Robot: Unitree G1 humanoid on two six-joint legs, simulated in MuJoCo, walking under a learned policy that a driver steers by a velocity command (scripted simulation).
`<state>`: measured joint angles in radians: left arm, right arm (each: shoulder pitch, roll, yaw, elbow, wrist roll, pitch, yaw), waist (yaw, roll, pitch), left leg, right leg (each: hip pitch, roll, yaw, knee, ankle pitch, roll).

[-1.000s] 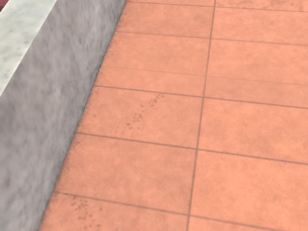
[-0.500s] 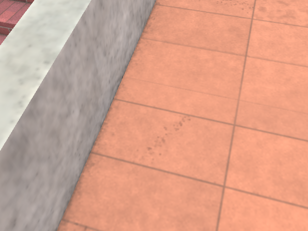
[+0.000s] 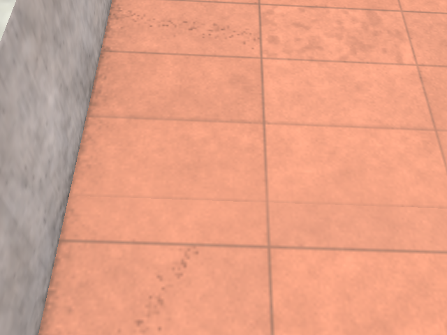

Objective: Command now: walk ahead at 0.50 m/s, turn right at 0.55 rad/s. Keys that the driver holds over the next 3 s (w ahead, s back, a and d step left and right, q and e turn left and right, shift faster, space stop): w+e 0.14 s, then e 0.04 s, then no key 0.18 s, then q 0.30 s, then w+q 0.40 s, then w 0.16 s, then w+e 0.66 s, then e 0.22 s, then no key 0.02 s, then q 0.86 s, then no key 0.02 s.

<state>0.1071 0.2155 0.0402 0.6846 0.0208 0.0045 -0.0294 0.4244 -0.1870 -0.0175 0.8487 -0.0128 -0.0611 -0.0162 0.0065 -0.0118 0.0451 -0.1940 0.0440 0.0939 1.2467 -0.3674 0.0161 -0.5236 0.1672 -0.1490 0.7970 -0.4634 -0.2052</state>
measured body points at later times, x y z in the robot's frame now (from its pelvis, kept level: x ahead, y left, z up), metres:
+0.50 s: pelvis +0.27 +0.03 +0.07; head +0.31 +0.02 +0.52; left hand +0.38 +0.28 -0.06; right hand +0.36 -0.23 -0.05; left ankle +0.39 +0.08 -0.64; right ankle +0.10 -0.04 -0.55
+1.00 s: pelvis +0.33 +0.01 +0.09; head +0.33 -0.01 +0.54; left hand +0.38 +0.28 -0.01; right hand +0.48 -0.26 -0.02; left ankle +0.36 +0.13 -0.54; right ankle +0.31 -0.08 -0.65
